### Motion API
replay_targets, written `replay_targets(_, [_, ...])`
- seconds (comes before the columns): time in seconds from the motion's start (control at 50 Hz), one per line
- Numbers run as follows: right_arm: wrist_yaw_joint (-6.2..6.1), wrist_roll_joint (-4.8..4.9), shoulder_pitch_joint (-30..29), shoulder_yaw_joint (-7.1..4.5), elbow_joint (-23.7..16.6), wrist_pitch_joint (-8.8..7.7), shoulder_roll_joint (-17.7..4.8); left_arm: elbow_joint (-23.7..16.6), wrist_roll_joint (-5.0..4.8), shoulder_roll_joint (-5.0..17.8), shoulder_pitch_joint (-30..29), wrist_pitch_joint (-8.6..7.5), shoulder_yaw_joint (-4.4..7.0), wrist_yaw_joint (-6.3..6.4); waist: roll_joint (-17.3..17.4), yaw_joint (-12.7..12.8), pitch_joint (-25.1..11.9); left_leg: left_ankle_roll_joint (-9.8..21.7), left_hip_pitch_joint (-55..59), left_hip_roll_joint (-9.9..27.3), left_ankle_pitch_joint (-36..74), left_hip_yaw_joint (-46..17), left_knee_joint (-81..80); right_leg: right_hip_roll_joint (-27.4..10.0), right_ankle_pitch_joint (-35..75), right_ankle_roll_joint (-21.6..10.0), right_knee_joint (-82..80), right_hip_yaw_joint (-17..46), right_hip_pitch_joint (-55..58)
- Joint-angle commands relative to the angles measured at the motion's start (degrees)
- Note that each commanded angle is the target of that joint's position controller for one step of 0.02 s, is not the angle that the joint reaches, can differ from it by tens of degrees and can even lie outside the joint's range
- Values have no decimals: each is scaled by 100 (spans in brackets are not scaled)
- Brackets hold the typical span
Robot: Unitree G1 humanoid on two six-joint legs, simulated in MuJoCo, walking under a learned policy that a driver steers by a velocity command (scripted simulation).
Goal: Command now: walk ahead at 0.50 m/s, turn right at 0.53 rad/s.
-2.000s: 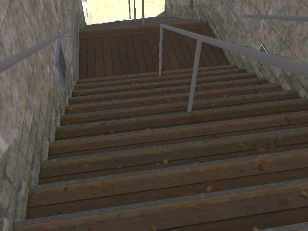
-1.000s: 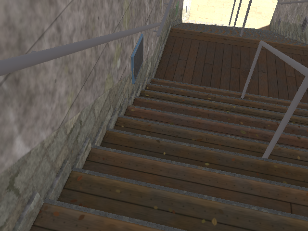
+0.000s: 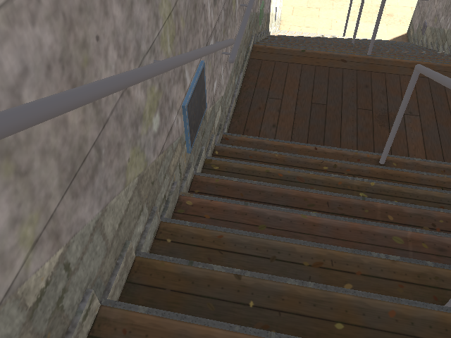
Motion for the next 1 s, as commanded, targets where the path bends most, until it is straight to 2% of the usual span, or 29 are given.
replay_targets(0.02, [-10,93,263,-131,-348,-14,-437,-404,-26,1147,68,74,251,-124,-520,-498,789,53,2334,-370,-753,457,-490,-958,1513,-1032,-1048,2122,-1826])
replay_targets(0.06, [-123,245,996,-332,-101,-87,-876,-465,-144,1245,-223,192,280,-131,-296,-940,813,387,3157,-337,-668,410,-2156,-850,2405,-777,65,2217,-985])
replay_targets(0.08, [-117,247,2443,-519,372,-186,-1228,-525,-42,1360,-414,226,259,-306,-199,-1528,254,717,4855,60,-42,296,-1941,-543,2732,-379,1782,1809,-1294])
replay_targets(0.1, [-77,162,3629,-758,667,-214,-1579,-311,-112,350,851,149,158,-474,1094,-1318,-1531,2057,7670,1228,3430,-232,659,2,436,140,4569,767,-3004])
replay_targets(0.12, [141,73,3440,-800,508,-133,-1852,-446,-307,373,1495,112,135,-519,1014,-1103,-2255,2993,8232,2335,4229,-1605,833,41,-615,239,6621,419,-4430])
replay_targets(0.14, [195,-12,3043,-896,423,-17,-1821,-987,-374,852,325,122,269,-491,659,-1524,-1310,2980,7337,2821,1150,-2672,-138,-352,-209,386,6920,257,-5830])
replay_targets(0.16, [145,108,2463,-694,338,-58,-1076,-1126,-283,1015,-562,191,306,-355,-97,-1452,-395,2398,5732,2475,-1752,-2159,-738,-860,981,297,6198,287,-6057])
replay_targets(0.18, [123,158,2115,-406,359,-106,-215,-995,-191,814,-583,317,244,-270,-481,-1042,-18,1924,4291,1977,-2828,-1509,-1080,-1231,2079,66,5299,480,-5202])
replay_targets(0.22, [-123,165,1847,-235,514,-258,467,-962,13,478,-599,436,188,-315,-295,-458,855,1498,1845,1301,-2876,-625,-1610,-1833,3461,-186,3119,285,-3707])
replay_targets(0.24, [-258,224,1791,-259,588,-400,304,-983,97,315,-837,464,170,-412,211,-545,1036,1369,1425,971,-2918,-254,-1816,-1818,3736,-217,2658,15,-3419])
replay_targets(0.28, [-391,192,1845,-231,763,-583,103,-746,117,631,-1068,399,346,-590,-60,-833,786,1483,912,691,-2876,440,-1774,-1664,5091,-158,732,-240,-2421])
replay_targets(0.36, [-261,-39,2045,-403,988,-507,-683,-992,-37,937,-1382,182,506,-598,-284,-573,324,1181,1505,1097,32,657,-574,-1456,4680,156,1058,-293,-1969])
replay_targets(0.4, [-503,190,2897,-354,1288,-502,-321,-1459,41,883,-2490,204,416,-371,-102,-1276,523,1338,4373,1521,-742,5,-151,-1959,5495,346,-685,441,-4756])
replay_targets(0.44, [-710,164,4209,-233,1794,-407,148,-1610,34,507,-3024,311,313,-289,102,-1674,690,1338,5168,1620,-624,-396,251,-1977,5552,454,-1229,136,-5598])
replay_targets(0.48, [-638,138,3725,-112,1511,-353,431,-1364,2,615,-2980,348,278,-432,-272,-1535,788,1095,3596,1130,-1799,237,241,-1977,7087,347,-2523,-191,-3996])
replay_targets(0.54, [-179,36,2951,-294,1431,-352,-360,-1254,-68,1104,-2886,504,492,-522,97,-1123,1131,883,1043,1018,-2956,598,-193,-1404,6486,295,-1865,-733,-855])
replay_targets(0.64, [-516,265,4064,-530,1964,-40,-380,-1088,51,851,-3995,459,381,-259,-208,-2031,1204,708,4017,1018,-2302,319,1149,-1404,6089,273,-5094,-907,-1593])
replay_targets(0.66, [-381,103,4088,-538,2059,33,-366,-855,-25,953,-3181,355,465,-182,-197,-1714,781,527,3068,759,-1989,681,1790,-1213,6892,126,-4823,-1232,265])
replay_targets(0.68, [-62,-116,3922,-547,2061,117,-472,-499,-86,1541,-1716,282,754,-133,-318,-952,91,223,1728,605,-2456,953,2871,-1298,7768,-228,-4331,-1229,2810])
replay_targets(0.7, [249,29,4089,-394,1890,150,205,-223,-14,2214,-433,371,992,-136,-1145,-600,-1547,-258,39,146,-5590,1354,4683,-2237,10309,-1042,-2552,-598,5950])
replay_targets(0.72, [423,229,3871,-405,1564,113,151,23,-127,2352,601,486,1051,-238,-1693,-258,-2910,-450,-498,-41,-7847,1103,6801,-3305,10621,-1860,-2080,226,7180])
replay_targets(0.74, [-346,1235,2953,-694,1385,190,-467,172,-627,1736,210,664,885,-43,-114,-87,-1834,-52,-1660,-301,-8096,897,7608,-3843,12120,-1397,-1943,735,6078])
replay_targets(0.76, [-617,1152,2668,-554,1079,159,-123,-76,-650,1718,-253,676,840,111,-547,-128,-1752,79,-1967,-116,-7678,497,7281,-3850,10444,-1335,-2327,632,5548])
replay_targets(0.78, [-114,358,2864,-432,1108,-50,-11,249,-87,1764,174,572,790,-237,-1153,-406,-1592,-30,-1380,528,-7171,259,7325,-3560,7217,-1499,-2984,557,3988])
replay_targets(0.8, [-46,353,2872,-339,1188,-158,312,-45,-78,1561,-748,485,758,-357,-385,-859,-87,3,-976,518,-6343,13,6296,-3317,5779,-1183,-3572,246,1732])
replay_targets(0.82, [-63,400,2939,-351,1305,-161,365,-62,71,1433,-781,469,727,-380,-317,-1010,521,46,-459,369,-6154,101,6088,-3363,5292,-1205,-3933,25,509])
replay_targets(0.88, [-65,117,3066,-448,1533,-156,275,-257,-24,627,-1074,131,473,-83,-97,-1147,734,529,-320,366,-2712,-313,3617,-3034,3356,-1244,-4751,-89,-578])
replay_targets(0.92, [-19,180,2751,-513,1463,-109,217,-119,58,730,-716,121,477,-35,-541,-1093,455,518,-514,421,-2070,-341,3166,-3078,3260,-1299,-4705,-88,-32])
replay_targets(1.0, [138,111,2317,-526,1147,-138,68,-255,207,628,-1132,140,402,29,-268,-1142,524,475,249,326,-1702,-197,3201,-2897,3013,-947,-4282,-865,-496])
